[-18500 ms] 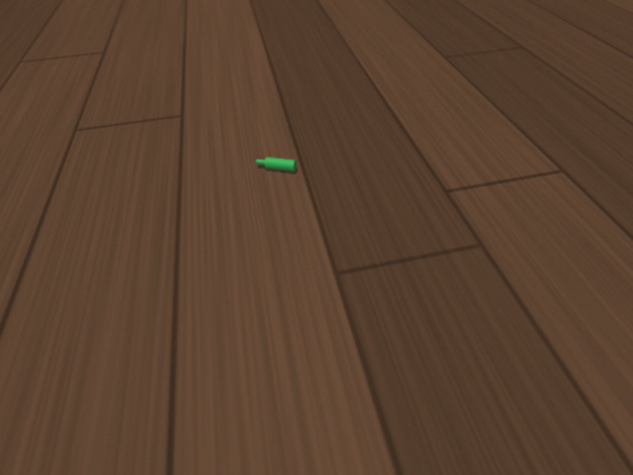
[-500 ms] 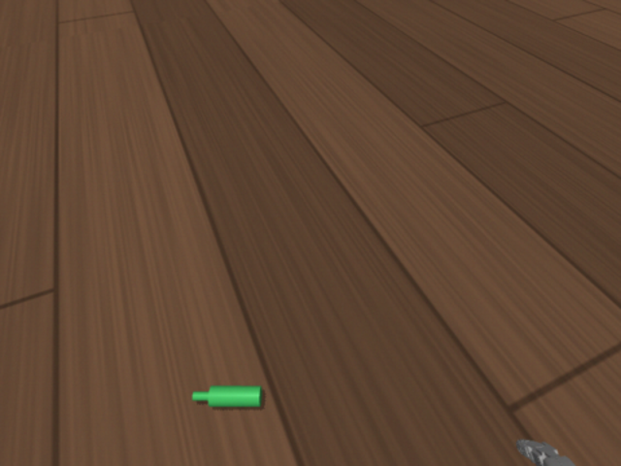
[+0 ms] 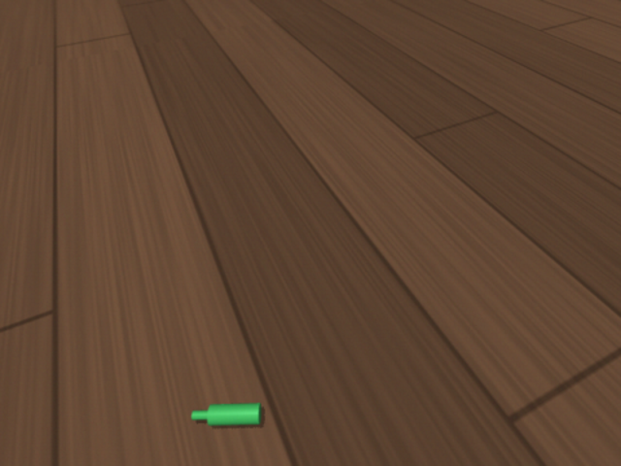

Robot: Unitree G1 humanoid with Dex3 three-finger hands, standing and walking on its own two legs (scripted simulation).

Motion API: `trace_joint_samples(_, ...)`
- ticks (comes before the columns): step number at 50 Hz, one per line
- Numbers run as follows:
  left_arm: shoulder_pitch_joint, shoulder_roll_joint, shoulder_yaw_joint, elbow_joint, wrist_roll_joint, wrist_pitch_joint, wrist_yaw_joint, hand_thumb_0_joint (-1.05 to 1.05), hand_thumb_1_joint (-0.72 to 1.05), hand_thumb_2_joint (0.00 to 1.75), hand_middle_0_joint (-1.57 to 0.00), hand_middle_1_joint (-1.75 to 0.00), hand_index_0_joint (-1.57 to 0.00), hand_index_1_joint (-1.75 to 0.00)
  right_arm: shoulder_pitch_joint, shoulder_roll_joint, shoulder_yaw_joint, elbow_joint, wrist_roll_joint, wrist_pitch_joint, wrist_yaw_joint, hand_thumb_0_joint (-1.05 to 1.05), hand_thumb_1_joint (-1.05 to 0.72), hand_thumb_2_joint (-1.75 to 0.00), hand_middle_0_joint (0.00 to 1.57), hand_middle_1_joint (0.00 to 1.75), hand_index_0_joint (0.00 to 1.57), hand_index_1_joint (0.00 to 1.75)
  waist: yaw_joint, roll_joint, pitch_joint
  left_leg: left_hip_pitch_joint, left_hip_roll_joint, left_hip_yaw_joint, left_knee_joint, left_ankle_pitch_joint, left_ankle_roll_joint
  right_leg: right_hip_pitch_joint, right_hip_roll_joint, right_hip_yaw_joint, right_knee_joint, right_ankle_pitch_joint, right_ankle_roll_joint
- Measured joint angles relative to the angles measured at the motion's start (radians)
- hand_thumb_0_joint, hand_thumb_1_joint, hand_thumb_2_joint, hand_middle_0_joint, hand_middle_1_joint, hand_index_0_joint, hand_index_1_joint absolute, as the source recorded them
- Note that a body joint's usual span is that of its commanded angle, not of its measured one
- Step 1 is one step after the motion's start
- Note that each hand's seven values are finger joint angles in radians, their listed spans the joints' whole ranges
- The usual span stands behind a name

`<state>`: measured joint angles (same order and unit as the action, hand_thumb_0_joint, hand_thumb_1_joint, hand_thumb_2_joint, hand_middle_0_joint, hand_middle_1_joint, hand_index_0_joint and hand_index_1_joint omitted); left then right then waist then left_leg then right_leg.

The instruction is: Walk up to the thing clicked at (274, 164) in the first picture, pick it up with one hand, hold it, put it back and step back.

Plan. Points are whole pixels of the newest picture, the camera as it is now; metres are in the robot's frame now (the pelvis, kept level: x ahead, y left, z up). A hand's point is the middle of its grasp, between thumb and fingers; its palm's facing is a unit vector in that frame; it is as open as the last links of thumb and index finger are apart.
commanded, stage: walk up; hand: left
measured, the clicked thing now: (226, 414) +0.40 +0.29 -0.75
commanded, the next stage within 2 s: stand in 0.62 s
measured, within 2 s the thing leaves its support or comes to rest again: neither
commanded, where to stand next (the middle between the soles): +0.03 +0.01 m, yaw +2 degrees
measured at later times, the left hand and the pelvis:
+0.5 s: hand out of the picture +0.08 +0.26 -0.16, palm faces -0.01 -0.94 -0.34, open 7.4 cm; pelvis +0.00 +0.01 +0.00, yaw +0 degrees
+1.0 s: hand out of the picture +0.08 +0.26 -0.15, palm faces -0.03 -0.94 -0.34, open 7.4 cm; pelvis +0.00 +0.01 +0.00, yaw +0 degrees
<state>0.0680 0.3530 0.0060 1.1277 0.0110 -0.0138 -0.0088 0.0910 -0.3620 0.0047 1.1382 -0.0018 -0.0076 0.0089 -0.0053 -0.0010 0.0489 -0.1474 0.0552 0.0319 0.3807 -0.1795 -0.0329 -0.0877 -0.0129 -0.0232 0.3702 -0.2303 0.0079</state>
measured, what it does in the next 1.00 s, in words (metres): stands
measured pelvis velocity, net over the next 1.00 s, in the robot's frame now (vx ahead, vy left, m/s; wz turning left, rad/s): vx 0.00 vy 0.01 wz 0.00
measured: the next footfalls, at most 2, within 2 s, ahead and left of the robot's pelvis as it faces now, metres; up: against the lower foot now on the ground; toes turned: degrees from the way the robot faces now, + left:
none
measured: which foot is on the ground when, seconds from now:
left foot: down 0.00-1.00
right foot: down 0.00-1.00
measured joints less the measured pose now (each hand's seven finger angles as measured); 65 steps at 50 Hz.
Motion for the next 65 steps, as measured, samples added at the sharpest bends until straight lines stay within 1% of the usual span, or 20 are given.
trace_joint_samples(10,0.013,-0.003,0.006,0.030,0.004,0.007,-0.005,0.01,0.91,0.90,-0.21,-0.30,-0.20,-0.30,0.019,0.007,-0.001,0.018,-0.004,-0.004,-0.002,0.01,-0.90,-0.90,0.20,0.30,0.20,0.30,-0.004,-0.005,-0.005,0.008,-0.002,0.009,-0.031,0.016,0.004,0.007,-0.001,0.008,-0.037,0.023,0.004)
trace_joint_samples(31,0.032,-0.005,0.009,0.035,0.006,0.007,0.001,0.01,0.91,0.90,-0.21,-0.30,-0.20,-0.30,0.002,0.021,-0.007,0.012,-0.003,-0.003,-0.003,0.01,-0.90,-0.90,0.21,0.30,0.20,0.30,0.003,0.001,-0.010,0.013,-0.015,0.002,-0.040,0.012,0.011,0.021,-0.014,-0.001,-0.055,0.020,0.013)
trace_joint_samples(44,0.031,-0.002,-0.005,0.008,0.004,0.001,0.006,0.01,0.91,0.90,-0.21,-0.30,-0.20,-0.30,-0.024,0.015,-0.002,-0.005,-0.004,0.002,-0.003,0.01,-0.90,-0.90,0.20,0.30,0.20,0.30,0.007,0.000,0.002,0.021,-0.016,0.006,-0.057,0.024,0.011,0.025,-0.015,0.003,-0.067,0.031,0.015)
trace_joint_samples(65,0.057,0.006,-0.007,0.003,0.006,0.003,0.002,0.01,0.91,0.90,-0.21,-0.30,-0.20,-0.30,0.014,0.016,-0.001,0.003,-0.005,0.007,0.001,0.01,-0.90,-0.90,0.20,0.30,0.20,0.30,0.004,-0.003,0.003,0.018,-0.019,0.003,-0.060,0.036,0.014,0.020,-0.017,0.001,-0.063,0.038,0.016)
